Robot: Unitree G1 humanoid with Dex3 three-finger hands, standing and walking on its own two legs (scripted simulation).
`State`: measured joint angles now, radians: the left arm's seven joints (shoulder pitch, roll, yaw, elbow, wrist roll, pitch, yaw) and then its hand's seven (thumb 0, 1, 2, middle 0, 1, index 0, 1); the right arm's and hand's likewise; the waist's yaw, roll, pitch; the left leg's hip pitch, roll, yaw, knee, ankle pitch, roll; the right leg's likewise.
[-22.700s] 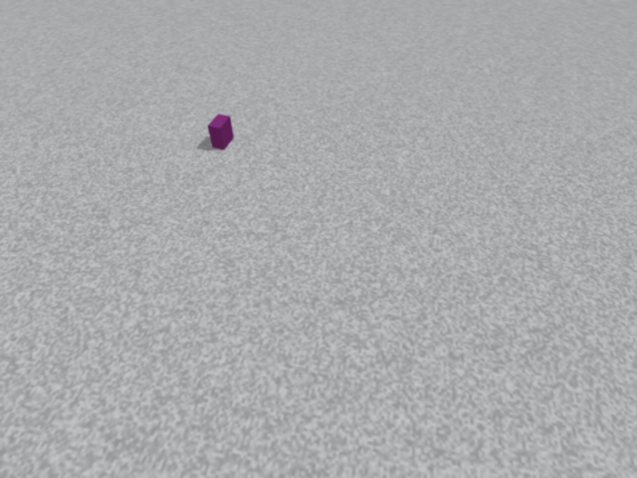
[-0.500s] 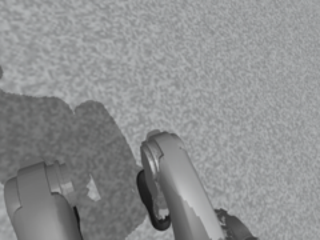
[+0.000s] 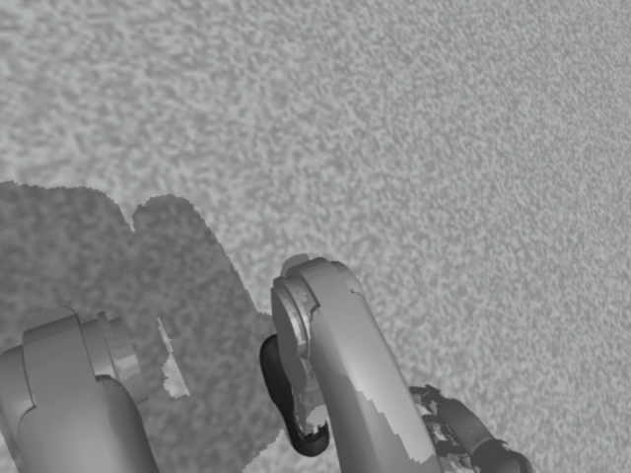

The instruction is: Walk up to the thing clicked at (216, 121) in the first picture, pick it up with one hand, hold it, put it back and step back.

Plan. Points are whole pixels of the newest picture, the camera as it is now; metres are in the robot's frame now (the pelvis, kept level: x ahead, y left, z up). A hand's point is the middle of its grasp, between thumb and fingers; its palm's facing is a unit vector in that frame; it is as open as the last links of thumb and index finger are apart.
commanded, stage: rest palm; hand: left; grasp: from above
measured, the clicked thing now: out of the picture +0.45 +0.37 -0.24
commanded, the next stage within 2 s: close in 0.40 s
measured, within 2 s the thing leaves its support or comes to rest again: neither
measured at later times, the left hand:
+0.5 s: hand out of the picture +0.43 +0.37 -0.20, palm faces -0.43 -0.13 -0.90, open 13.5 cm
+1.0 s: hand out of the picture +0.44 +0.37 -0.20, palm faces -0.42 -0.11 -0.90, open 12.2 cm
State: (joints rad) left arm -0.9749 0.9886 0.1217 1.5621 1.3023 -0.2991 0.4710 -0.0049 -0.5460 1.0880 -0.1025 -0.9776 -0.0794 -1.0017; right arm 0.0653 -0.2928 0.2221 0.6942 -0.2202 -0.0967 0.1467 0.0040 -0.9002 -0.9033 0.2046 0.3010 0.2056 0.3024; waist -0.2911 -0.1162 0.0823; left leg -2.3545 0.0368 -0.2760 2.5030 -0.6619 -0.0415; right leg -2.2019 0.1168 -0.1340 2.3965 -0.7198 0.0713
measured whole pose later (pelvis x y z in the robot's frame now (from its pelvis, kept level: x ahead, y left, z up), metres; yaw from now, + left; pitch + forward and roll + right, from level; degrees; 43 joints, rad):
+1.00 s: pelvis +0.00 +0.00 +0.00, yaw -2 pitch +26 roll -13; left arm -1.01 1.07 0.09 1.65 1.31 -0.32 0.50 -0.01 -0.33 0.92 -0.28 -0.95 -0.35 -0.94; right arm 0.06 -0.31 0.31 0.65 -0.25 -0.10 0.13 0.00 -0.90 -0.90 0.21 0.30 0.21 0.30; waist -0.32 -0.13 0.10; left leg -2.35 0.04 -0.30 2.53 -0.66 -0.03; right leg -2.19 0.13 -0.15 2.39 -0.70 0.08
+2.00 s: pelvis +0.00 +0.00 +0.00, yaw -2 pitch +26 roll -13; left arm -1.02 1.07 0.08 1.63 1.28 -0.31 0.47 -0.01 -0.37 1.01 -0.47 -0.94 -0.52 -0.93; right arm 0.07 -0.32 0.31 0.65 -0.25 -0.10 0.13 0.00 -0.91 -0.90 0.20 0.30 0.21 0.30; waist -0.32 -0.12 0.12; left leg -2.35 0.04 -0.30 2.52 -0.66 -0.03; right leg -2.19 0.13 -0.15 2.39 -0.71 0.08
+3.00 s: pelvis -0.01 +0.00 +0.05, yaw +3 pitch +32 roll -11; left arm -0.86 0.85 0.08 1.15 1.18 -0.23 0.13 -0.01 -0.12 0.77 -0.63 -0.75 -0.67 -0.71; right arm 0.15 -0.29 0.12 0.64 -0.11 0.04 0.11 0.00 -0.92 -0.91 0.20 0.30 0.21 0.30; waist -0.22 -0.02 -0.01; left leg -2.27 0.04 -0.19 2.32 -0.63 -0.02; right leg -2.12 0.07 -0.09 2.24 -0.70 0.06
